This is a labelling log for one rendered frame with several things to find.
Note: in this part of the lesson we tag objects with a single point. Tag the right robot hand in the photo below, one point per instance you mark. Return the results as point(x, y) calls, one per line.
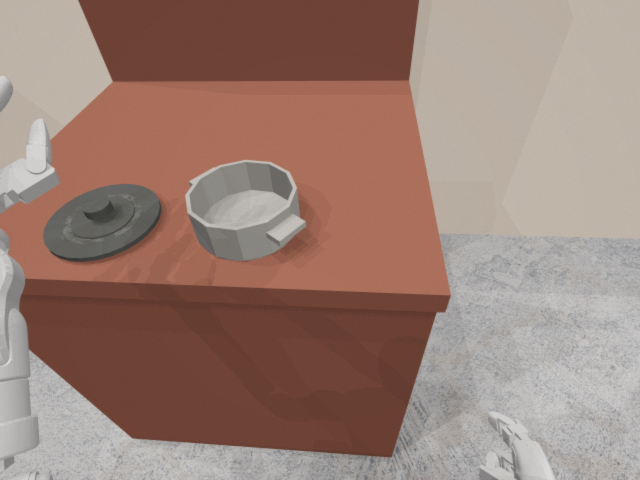
point(528, 460)

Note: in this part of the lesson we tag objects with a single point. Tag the pot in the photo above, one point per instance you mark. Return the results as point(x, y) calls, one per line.
point(244, 210)

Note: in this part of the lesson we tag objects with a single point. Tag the knob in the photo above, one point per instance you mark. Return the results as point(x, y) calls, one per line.
point(97, 207)

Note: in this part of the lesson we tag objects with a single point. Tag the table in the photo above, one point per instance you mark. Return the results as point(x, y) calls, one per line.
point(315, 347)

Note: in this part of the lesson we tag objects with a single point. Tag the robot left forearm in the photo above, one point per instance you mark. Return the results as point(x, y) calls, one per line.
point(19, 430)

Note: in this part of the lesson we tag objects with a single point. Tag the left robot hand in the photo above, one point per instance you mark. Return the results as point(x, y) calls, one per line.
point(26, 180)

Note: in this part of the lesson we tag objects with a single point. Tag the lid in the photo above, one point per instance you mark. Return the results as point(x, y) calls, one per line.
point(71, 236)

